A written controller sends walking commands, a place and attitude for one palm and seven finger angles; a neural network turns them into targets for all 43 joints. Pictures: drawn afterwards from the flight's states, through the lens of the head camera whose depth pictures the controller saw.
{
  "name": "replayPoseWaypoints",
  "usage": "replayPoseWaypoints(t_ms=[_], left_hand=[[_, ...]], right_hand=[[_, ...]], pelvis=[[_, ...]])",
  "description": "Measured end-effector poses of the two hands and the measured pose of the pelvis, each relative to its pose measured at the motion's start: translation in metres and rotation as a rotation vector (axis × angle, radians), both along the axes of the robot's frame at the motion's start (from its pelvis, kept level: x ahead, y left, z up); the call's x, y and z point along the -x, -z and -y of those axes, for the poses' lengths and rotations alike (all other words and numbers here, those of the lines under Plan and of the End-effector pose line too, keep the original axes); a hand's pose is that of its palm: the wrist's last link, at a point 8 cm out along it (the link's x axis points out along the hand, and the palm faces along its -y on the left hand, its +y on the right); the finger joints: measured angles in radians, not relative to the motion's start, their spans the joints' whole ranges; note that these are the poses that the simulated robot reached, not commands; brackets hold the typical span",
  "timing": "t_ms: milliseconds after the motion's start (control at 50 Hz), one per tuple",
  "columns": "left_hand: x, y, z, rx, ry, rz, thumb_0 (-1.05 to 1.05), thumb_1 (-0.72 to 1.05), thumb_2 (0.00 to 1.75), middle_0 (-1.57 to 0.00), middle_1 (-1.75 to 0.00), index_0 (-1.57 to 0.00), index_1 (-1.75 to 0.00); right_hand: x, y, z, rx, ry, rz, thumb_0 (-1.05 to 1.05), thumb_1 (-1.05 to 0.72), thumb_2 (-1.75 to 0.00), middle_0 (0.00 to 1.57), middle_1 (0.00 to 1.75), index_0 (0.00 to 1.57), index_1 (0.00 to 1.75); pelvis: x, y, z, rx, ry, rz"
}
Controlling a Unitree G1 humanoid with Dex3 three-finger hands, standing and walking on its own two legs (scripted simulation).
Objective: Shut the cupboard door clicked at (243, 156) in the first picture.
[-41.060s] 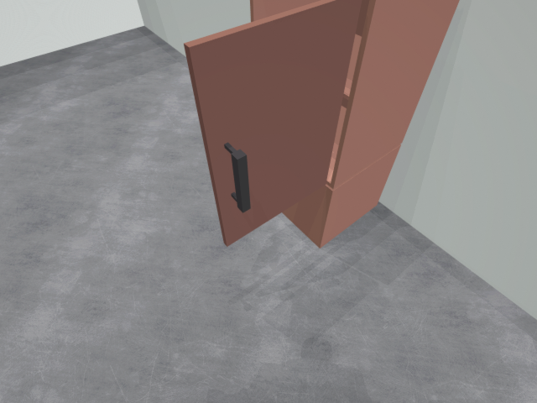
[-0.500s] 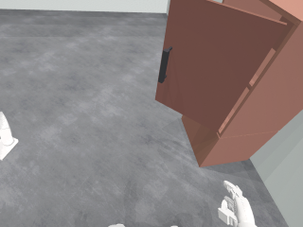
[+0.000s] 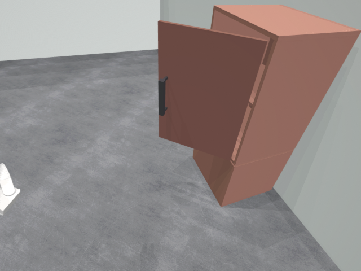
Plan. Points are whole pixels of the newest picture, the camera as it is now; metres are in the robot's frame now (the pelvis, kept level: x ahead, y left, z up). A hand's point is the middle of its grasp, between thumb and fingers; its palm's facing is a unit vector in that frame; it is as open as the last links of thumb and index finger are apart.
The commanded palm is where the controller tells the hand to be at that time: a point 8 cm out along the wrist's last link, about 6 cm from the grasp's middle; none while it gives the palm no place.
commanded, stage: stop stepping back and stand still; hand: left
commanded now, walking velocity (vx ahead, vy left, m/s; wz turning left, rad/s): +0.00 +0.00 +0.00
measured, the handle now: (163, 96) +0.87 +0.09 -0.05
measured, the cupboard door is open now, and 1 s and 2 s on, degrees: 46 46 46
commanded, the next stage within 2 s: let the arm hang, fingers relaxed in 0.32 s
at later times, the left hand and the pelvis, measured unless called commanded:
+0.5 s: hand (39, 228) +0.18 +0.27 +0.08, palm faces +0.35 -0.82 -0.46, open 7.4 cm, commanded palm none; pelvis -0.01 +0.00 +0.00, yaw +1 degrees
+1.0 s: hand out of the picture -0.04 +0.23 -0.16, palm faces +0.01 -0.96 -0.28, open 7.3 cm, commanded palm none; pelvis -0.03 +0.00 +0.01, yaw +1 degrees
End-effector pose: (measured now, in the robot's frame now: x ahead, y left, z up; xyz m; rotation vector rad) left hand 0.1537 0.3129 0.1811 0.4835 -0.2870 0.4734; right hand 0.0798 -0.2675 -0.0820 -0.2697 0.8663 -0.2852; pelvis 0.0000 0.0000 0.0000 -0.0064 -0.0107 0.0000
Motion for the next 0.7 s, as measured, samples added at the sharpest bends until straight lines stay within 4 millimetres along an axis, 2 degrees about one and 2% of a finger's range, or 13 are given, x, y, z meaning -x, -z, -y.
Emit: replayPoseWaypoints(t_ms=[60, 120, 240, 320, 420, 440, 460, 500, 540, 580, 620, 660, 700], left_hand=[[-0.006, 0.006, 0.001, 0.011, 0.016, -0.038, 0.02, 0.89, 0.90, -0.21, -0.30, -0.21, -0.30], [-0.005, 0.004, 0.010, -0.008, 0.061, -0.057, 0.02, 0.89, 0.90, -0.21, -0.30, -0.20, -0.30], [0.013, -0.012, 0.024, -0.086, 0.103, -0.076, 0.02, 0.89, 0.90, -0.21, -0.30, -0.21, -0.30], [0.027, -0.016, 0.018, -0.095, 0.038, -0.085, 0.02, 0.89, 0.90, -0.21, -0.30, -0.21, -0.30], [0.029, -0.003, 0.009, -0.006, -0.062, -0.082, 0.02, 0.89, 0.90, -0.21, -0.30, -0.21, -0.30], [0.025, 0.008, 0.008, 0.008, -0.060, -0.110, 0.02, 0.89, 0.90, -0.21, -0.30, -0.21, -0.30], [0.018, 0.027, 0.007, 0.034, -0.051, -0.185, 0.01, 0.89, 0.90, -0.21, -0.30, -0.20, -0.30], [0.007, 0.080, 0.008, 0.121, -0.029, -0.416, 0.01, 0.90, 0.90, -0.20, -0.30, -0.20, -0.30], [0.008, 0.141, 0.019, 0.209, 0.002, -0.667, 0.01, 0.90, 0.90, -0.20, -0.29, -0.19, -0.29], [0.021, 0.198, 0.037, 0.293, 0.038, -0.893, 0.01, 0.90, 0.90, -0.20, -0.29, -0.19, -0.29], [0.042, 0.246, 0.059, 0.380, 0.069, -1.076, 0.01, 0.91, 0.90, -0.20, -0.29, -0.19, -0.29], [0.068, 0.284, 0.080, 0.469, 0.091, -1.224, 0.01, 0.91, 0.90, -0.20, -0.29, -0.19, -0.29], [0.097, 0.311, 0.100, 0.552, 0.101, -1.346, 0.02, 0.91, 0.90, -0.20, -0.29, -0.20, -0.29]], right_hand=[[-0.001, -0.004, -0.006, -0.007, -0.003, 0.026, 0.02, -0.90, -0.90, 0.20, 0.30, 0.20, 0.30], [-0.008, -0.009, -0.016, -0.029, -0.027, 0.059, 0.02, -0.90, -0.90, 0.20, 0.30, 0.20, 0.30], [-0.030, -0.013, -0.036, -0.090, -0.091, 0.115, 0.01, -0.90, -0.90, 0.20, 0.30, 0.20, 0.30], [-0.047, -0.011, -0.041, -0.114, -0.127, 0.131, 0.01, -0.90, -0.90, 0.20, 0.30, 0.21, 0.30], [-0.063, -0.009, -0.040, -0.114, -0.151, 0.140, 0.01, -0.90, -0.90, 0.20, 0.30, 0.21, 0.30], [-0.066, -0.007, -0.038, -0.120, -0.171, 0.144, 0.01, -0.90, -0.90, 0.20, 0.30, 0.21, 0.30], [-0.069, -0.004, -0.036, -0.125, -0.195, 0.136, 0.01, -0.90, -0.90, 0.20, 0.30, 0.21, 0.30], [-0.073, 0.004, -0.028, -0.123, -0.215, 0.108, 0.01, -0.90, -0.90, 0.20, 0.30, 0.21, 0.30], [-0.071, 0.011, -0.018, -0.112, -0.202, 0.081, 0.01, -0.90, -0.90, 0.20, 0.30, 0.21, 0.30], [-0.063, 0.014, -0.009, -0.094, -0.177, 0.045, 0.01, -0.90, -0.90, 0.20, 0.30, 0.21, 0.30], [-0.047, 0.016, -0.002, -0.069, -0.155, -0.014, 0.01, -0.90, -0.90, 0.20, 0.30, 0.21, 0.30], [-0.026, 0.017, 0.004, -0.042, -0.138, -0.096, 0.01, -0.90, -0.90, 0.20, 0.30, 0.21, 0.30], [-0.002, 0.017, 0.009, -0.018, -0.118, -0.190, 0.01, -0.90, -0.90, 0.20, 0.30, 0.21, 0.30]], pelvis=[[0.007, -0.002, -0.002, -0.001, 0.001, -0.002], [0.014, -0.004, -0.001, 0.000, -0.001, -0.012], [0.017, -0.007, 0.006, 0.005, -0.008, -0.032], [0.014, -0.007, 0.008, 0.008, -0.006, -0.031], [0.009, -0.007, 0.008, 0.010, -0.004, -0.019], [0.010, -0.006, 0.008, 0.011, -0.010, -0.019], [0.011, -0.004, 0.007, 0.012, -0.014, -0.019], [0.015, -0.001, 0.004, 0.011, -0.018, -0.016], [0.018, 0.002, 0.001, 0.009, -0.017, -0.015], [0.021, 0.004, 0.001, 0.004, -0.017, -0.012], [0.022, 0.006, 0.002, -0.001, -0.019, -0.008], [0.024, 0.005, 0.003, -0.004, -0.022, -0.004], [0.024, 0.004, 0.005, -0.002, -0.025, -0.001]])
